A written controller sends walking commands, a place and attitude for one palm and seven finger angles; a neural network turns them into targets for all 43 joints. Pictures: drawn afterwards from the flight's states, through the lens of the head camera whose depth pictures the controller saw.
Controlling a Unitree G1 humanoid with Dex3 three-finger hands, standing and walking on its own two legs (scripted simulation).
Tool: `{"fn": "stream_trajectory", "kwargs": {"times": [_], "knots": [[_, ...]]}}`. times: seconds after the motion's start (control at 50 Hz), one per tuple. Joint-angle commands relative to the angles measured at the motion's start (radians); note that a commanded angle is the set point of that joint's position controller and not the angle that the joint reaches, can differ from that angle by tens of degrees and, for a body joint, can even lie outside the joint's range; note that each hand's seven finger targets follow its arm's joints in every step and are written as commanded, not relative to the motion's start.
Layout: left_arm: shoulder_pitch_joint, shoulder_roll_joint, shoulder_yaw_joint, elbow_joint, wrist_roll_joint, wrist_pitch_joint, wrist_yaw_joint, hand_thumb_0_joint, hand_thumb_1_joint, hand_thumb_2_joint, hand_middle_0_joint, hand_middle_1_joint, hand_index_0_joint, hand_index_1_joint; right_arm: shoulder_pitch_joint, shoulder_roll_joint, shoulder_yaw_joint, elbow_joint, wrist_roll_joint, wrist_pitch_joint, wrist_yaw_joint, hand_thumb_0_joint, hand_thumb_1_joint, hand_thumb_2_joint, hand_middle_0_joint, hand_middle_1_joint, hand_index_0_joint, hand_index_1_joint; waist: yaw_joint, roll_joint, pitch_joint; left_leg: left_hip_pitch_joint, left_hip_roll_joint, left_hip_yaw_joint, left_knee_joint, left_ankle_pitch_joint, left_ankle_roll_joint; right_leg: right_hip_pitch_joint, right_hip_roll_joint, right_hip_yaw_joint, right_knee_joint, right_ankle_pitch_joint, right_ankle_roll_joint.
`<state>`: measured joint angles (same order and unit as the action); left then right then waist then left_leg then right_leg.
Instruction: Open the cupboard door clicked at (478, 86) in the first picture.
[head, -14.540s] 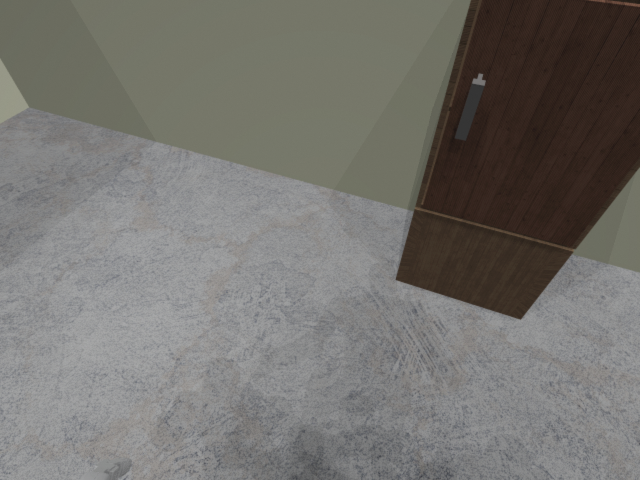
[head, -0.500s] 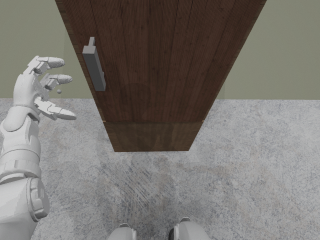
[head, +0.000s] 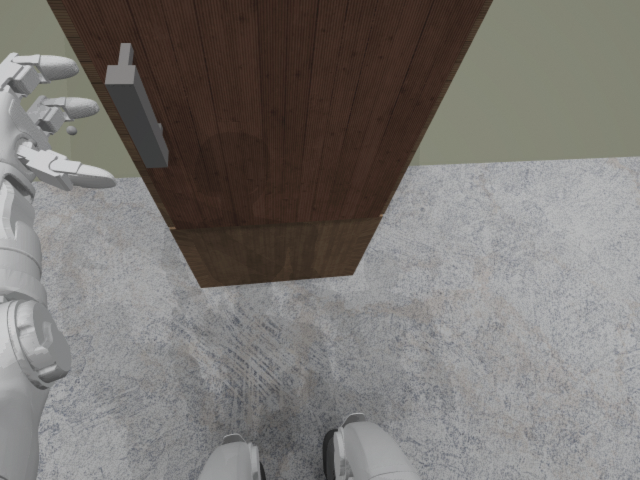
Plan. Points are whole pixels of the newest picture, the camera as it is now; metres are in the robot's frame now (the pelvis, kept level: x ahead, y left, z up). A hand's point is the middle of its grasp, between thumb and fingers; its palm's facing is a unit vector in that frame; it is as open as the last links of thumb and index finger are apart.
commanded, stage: move the hooked fingers beside the handle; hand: left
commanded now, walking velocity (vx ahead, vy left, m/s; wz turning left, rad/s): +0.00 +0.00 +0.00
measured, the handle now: (142, 109) +0.55 +0.17 +0.07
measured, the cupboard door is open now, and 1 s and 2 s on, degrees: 0 0 0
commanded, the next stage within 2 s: slide the fingers in behind the handle in 0.70 s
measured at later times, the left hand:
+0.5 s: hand (78, 143) +0.50 +0.23 +0.07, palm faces +0.01 -1.00 -0.01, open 13.9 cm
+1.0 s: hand (88, 145) +0.49 +0.22 +0.08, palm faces -0.01 -1.00 -0.01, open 14.0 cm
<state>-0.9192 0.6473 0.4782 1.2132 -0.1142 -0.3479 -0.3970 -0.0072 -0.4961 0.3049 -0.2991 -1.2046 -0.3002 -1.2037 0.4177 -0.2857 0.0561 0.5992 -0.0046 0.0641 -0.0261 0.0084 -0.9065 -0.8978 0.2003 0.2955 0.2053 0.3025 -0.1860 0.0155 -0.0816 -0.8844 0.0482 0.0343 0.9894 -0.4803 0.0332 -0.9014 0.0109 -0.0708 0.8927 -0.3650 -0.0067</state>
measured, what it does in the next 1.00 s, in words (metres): stands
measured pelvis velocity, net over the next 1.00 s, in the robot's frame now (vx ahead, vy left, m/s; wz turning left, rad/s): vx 0.00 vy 0.00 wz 0.01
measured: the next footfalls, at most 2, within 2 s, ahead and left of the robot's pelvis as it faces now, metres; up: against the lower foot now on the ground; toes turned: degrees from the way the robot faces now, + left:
none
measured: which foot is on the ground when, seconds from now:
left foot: down 0.00-1.00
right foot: down 0.00-1.00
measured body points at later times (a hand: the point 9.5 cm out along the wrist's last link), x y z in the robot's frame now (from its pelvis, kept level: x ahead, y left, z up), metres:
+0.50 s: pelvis +0.01 +0.01 +0.00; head +0.13 +0.03 +0.43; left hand +0.49 +0.29 +0.08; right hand +0.03 -0.25 -0.11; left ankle -0.01 +0.09 -0.68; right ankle +0.03 -0.12 -0.68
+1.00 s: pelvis +0.00 +0.00 +0.00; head +0.12 +0.02 +0.43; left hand +0.49 +0.27 +0.08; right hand +0.01 -0.27 -0.11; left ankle -0.01 +0.09 -0.68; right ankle +0.03 -0.12 -0.68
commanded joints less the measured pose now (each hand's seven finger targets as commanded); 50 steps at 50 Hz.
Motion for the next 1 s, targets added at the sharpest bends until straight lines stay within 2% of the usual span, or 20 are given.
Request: {"fn": "stream_trajectory", "kwargs": {"times": [0.0, 0.06, 0.1, 0.14, 0.16, 0.2, 0.22, 0.26, 0.36, 0.42, 0.46, 0.56, 0.6, 0.68, 0.72, 0.76, 0.8, 0.84, 0.92, 0.98], "knots": [[-0.327, 0.247, 0.002, -0.211, -0.008, -0.061, -0.001, 0.000, -0.500, 0.300, -0.300, -1.200, -0.300, -1.200, 0.170, -0.182, -0.073, -0.066, -0.001, -0.002, -0.009, 0.000, -0.900, -0.900, 0.200, 0.300, 0.200, 0.300, 0.026, 0.149, -0.470, 0.295, -0.016, -0.069, -0.112, 0.478, -0.007, 0.265, 0.033, 0.039, -0.056, 0.325, -0.013], [-0.312, 0.247, 0.027, -0.277, -0.027, -0.078, 0.006, 0.000, -0.500, 0.300, -0.300, -1.200, -0.300, -1.200, 0.177, -0.187, -0.082, -0.075, -0.002, 0.008, -0.003, 0.000, -0.900, -0.900, 0.200, 0.300, 0.200, 0.300, 0.040, 0.161, -0.518, 0.370, -0.008, -0.081, -0.111, 0.552, -0.016, 0.248, 0.041, 0.031, -0.056, 0.330, -0.015], [-0.344, 0.235, 0.030, -0.322, -0.043, -0.090, 0.014, 0.000, -0.500, 0.300, -0.300, -1.200, -0.300, -1.200, 0.173, -0.184, -0.088, -0.067, -0.002, 0.009, -0.003, 0.000, -0.900, -0.900, 0.200, 0.300, 0.200, 0.300, 0.031, 0.138, -0.536, 0.383, -0.006, -0.084, -0.107, 0.563, -0.015, 0.259, 0.042, 0.030, -0.056, 0.347, -0.013], [-0.366, 0.217, 0.018, -0.343, -0.045, -0.101, 0.025, 0.000, -0.500, 0.300, -0.300, -1.200, -0.300, -1.200, 0.173, -0.180, -0.086, -0.066, -0.002, 0.010, -0.003, 0.000, -0.900, -0.900, 0.200, 0.300, 0.200, 0.300, 0.027, 0.166, -0.527, 0.399, -0.007, -0.089, -0.107, 0.576, -0.018, 0.244, 0.043, 0.028, -0.053, 0.343, -0.016], [-0.359, 0.244, 0.044, -0.341, -0.038, -0.102, 0.033, 0.000, -0.500, 0.300, -0.300, -1.200, -0.300, -1.200, 0.174, -0.182, -0.089, -0.059, -0.003, 0.013, -0.001, 0.000, -0.900, -0.900, 0.200, 0.300, 0.200, 0.300, 0.036, 0.176, -0.541, 0.409, -0.006, -0.090, -0.106, 0.584, -0.022, 0.243, 0.043, 0.028, -0.053, 0.339, -0.015], [-0.336, 0.233, 0.031, -0.325, -0.025, -0.098, 0.044, 0.000, -0.500, 0.300, -0.300, -1.200, -0.300, -1.200, 0.170, -0.178, -0.087, -0.055, -0.002, 0.016, -0.001, 0.000, -0.900, -0.900, 0.200, 0.300, 0.200, 0.300, 0.037, 0.159, -0.498, 0.406, -0.004, -0.095, -0.112, 0.593, -0.025, 0.230, 0.042, 0.022, -0.056, 0.327, -0.014], [-0.327, 0.182, -0.011, -0.318, -0.017, -0.093, 0.046, 0.000, -0.500, 0.300, -0.300, -1.200, -0.300, -1.200, 0.164, -0.171, -0.087, -0.059, 0.000, 0.015, 0.002, 0.000, -0.900, -0.900, 0.200, 0.300, 0.200, 0.300, 0.030, 0.190, -0.482, 0.414, -0.006, -0.090, -0.112, 0.589, -0.025, 0.209, 0.042, 0.022, -0.059, 0.316, -0.013], [-0.348, 0.162, -0.033, -0.305, -0.011, -0.088, 0.049, 0.000, -0.500, 0.300, -0.300, -1.200, -0.300, -1.200, 0.166, -0.172, -0.086, -0.047, -0.002, 0.017, 0.003, 0.000, -0.900, -0.900, 0.200, 0.300, 0.200, 0.300, 0.021, 0.195, -0.461, 0.439, 0.001, -0.102, -0.111, 0.623, -0.032, 0.175, 0.043, 0.015, -0.059, 0.307, -0.015], [-0.345, 0.131, -0.044, -0.249, -0.024, -0.075, 0.052, 0.000, -0.500, 0.300, -0.300, -1.200, -0.300, -1.200, 0.159, -0.173, -0.082, -0.050, -0.001, 0.018, 0.002, 0.000, -0.900, -0.900, 0.200, 0.300, 0.200, 0.300, 0.010, 0.132, -0.429, 0.392, -0.004, -0.100, -0.114, 0.560, -0.027, 0.184, 0.041, 0.014, -0.060, 0.293, -0.013], [-0.335, 0.175, -0.012, -0.249, -0.018, -0.084, 0.058, 0.000, -0.500, 0.300, -0.300, -1.200, -0.300, -1.200, 0.154, -0.175, -0.082, -0.060, -0.002, 0.016, 0.000, 0.000, -0.900, -0.900, 0.200, 0.300, 0.200, 0.300, 0.023, 0.104, -0.451, 0.349, -0.012, -0.091, -0.112, 0.525, -0.020, 0.234, 0.038, 0.024, -0.053, 0.311, -0.014], [-0.384, 0.153, -0.040, -0.287, -0.012, -0.101, 0.058, 0.000, -0.500, 0.300, -0.300, -1.200, -0.300, -1.200, 0.152, -0.169, -0.081, -0.055, -0.003, 0.014, 0.002, 0.000, -0.900, -0.900, 0.200, 0.300, 0.200, 0.300, 0.015, 0.166, -0.477, 0.398, -0.008, -0.098, -0.101, 0.574, -0.029, 0.197, 0.037, 0.024, -0.045, 0.313, -0.015], [-0.357, 0.175, -0.010, -0.322, -0.022, -0.118, 0.059, 0.000, -0.500, 0.300, -0.300, -1.200, -0.300, -1.200, 0.146, -0.170, -0.084, -0.063, -0.002, 0.014, 0.004, 0.000, -0.900, -0.900, 0.200, 0.300, 0.200, 0.300, 0.033, 0.149, -0.535, 0.411, -0.008, -0.100, -0.098, 0.601, -0.030, 0.241, 0.040, 0.026, -0.040, 0.339, -0.015], [-0.331, 0.135, -0.036, -0.281, -0.025, -0.101, 0.055, 0.000, -0.500, 0.300, -0.300, -1.200, -0.300, -1.200, 0.136, -0.167, -0.081, -0.062, 0.001, 0.014, 0.005, 0.000, -0.900, -0.900, 0.200, 0.300, 0.200, 0.300, 0.026, 0.135, -0.484, 0.376, -0.010, -0.089, -0.102, 0.543, -0.024, 0.231, 0.039, 0.025, -0.051, 0.317, -0.013], [-0.353, 0.188, -0.016, -0.232, -0.014, -0.079, 0.056, 0.000, -0.500, 0.300, -0.300, -1.200, -0.300, -1.200, 0.137, -0.175, -0.076, -0.059, 0.004, 0.015, -0.003, 0.000, -0.900, -0.900, 0.200, 0.300, 0.200, 0.300, 0.016, 0.102, -0.417, 0.288, -0.019, -0.078, -0.113, 0.425, -0.011, 0.247, 0.036, 0.033, -0.059, 0.284, -0.013], [-0.363, 0.200, -0.014, -0.258, -0.009, -0.087, 0.060, 0.000, -0.500, 0.300, -0.300, -1.200, -0.300, -1.200, 0.138, -0.174, -0.076, -0.068, 0.004, 0.012, -0.006, 0.000, -0.900, -0.900, 0.200, 0.300, 0.200, 0.300, 0.022, 0.098, -0.443, 0.275, -0.025, -0.077, -0.117, 0.404, -0.007, 0.274, 0.034, 0.040, -0.059, 0.282, -0.013], [-0.382, 0.220, 0.007, -0.310, -0.014, -0.111, 0.059, 0.000, -0.500, 0.300, -0.300, -1.200, -0.300, -1.200, 0.140, -0.172, -0.078, -0.066, -0.001, 0.007, -0.006, 0.000, -0.900, -0.900, 0.200, 0.300, 0.200, 0.300, 0.032, 0.150, -0.510, 0.335, -0.022, -0.083, -0.107, 0.464, -0.014, 0.275, 0.035, 0.039, -0.049, 0.310, -0.017], [-0.363, 0.187, -0.014, -0.300, -0.023, -0.118, 0.053, 0.000, -0.500, 0.300, -0.300, -1.200, -0.300, -1.200, 0.136, -0.169, -0.077, -0.064, 0.001, 0.004, -0.004, 0.000, -0.900, -0.900, 0.200, 0.300, 0.200, 0.300, 0.026, 0.133, -0.507, 0.335, -0.021, -0.079, -0.105, 0.463, -0.014, 0.278, 0.037, 0.041, -0.054, 0.314, -0.015], [-0.368, 0.138, -0.047, -0.256, -0.034, -0.109, 0.041, 0.000, -0.500, 0.300, -0.300, -1.200, -0.300, -1.200, 0.138, -0.168, -0.076, -0.058, 0.003, 0.001, -0.003, 0.000, -0.900, -0.900, 0.200, 0.300, 0.200, 0.300, 0.004, 0.112, -0.447, 0.302, -0.022, -0.076, -0.106, 0.423, -0.007, 0.262, 0.038, 0.039, -0.062, 0.295, -0.015], [-0.351, 0.138, -0.056, -0.228, -0.024, -0.076, 0.040, 0.000, -0.500, 0.300, -0.300, -1.200, -0.300, -1.200, 0.142, -0.175, -0.078, -0.056, 0.006, 0.001, -0.006, 0.000, -0.900, -0.900, 0.200, 0.300, 0.200, 0.300, 0.012, 0.117, -0.436, 0.280, -0.025, -0.075, -0.119, 0.378, -0.006, 0.252, 0.034, 0.038, -0.068, 0.262, -0.014], [-0.382, 0.132, -0.057, -0.271, -0.021, -0.088, 0.056, 0.000, -0.500, 0.300, -0.300, -1.200, -0.300, -1.200, 0.147, -0.171, -0.082, -0.049, 0.002, -0.003, -0.002, 0.000, -0.900, -0.900, 0.200, 0.300, 0.200, 0.300, 0.015, 0.150, -0.471, 0.338, -0.020, -0.083, -0.109, 0.438, -0.013, 0.227, 0.035, 0.032, -0.059, 0.279, -0.016]]}}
